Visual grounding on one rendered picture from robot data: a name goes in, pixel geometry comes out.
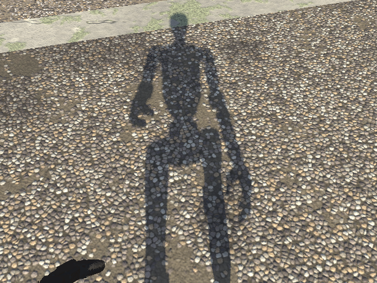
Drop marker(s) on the left robot hand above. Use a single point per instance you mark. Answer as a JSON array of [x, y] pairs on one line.
[[73, 270]]

